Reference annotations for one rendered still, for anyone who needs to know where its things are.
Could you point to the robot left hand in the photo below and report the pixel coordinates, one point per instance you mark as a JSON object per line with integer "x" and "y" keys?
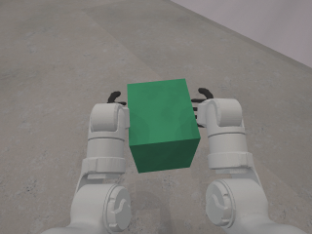
{"x": 113, "y": 96}

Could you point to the carton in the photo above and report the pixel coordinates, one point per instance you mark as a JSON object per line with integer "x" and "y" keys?
{"x": 163, "y": 132}

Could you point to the robot left forearm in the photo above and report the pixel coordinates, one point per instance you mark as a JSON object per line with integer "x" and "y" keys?
{"x": 105, "y": 150}

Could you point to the left robot upper arm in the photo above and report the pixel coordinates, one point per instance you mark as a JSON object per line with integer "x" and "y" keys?
{"x": 98, "y": 208}

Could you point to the robot right forearm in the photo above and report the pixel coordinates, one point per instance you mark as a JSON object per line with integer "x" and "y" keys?
{"x": 223, "y": 118}

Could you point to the robot right hand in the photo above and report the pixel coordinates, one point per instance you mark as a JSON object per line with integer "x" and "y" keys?
{"x": 207, "y": 94}

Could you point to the right robot upper arm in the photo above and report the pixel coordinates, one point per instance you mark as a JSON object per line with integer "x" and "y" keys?
{"x": 239, "y": 206}

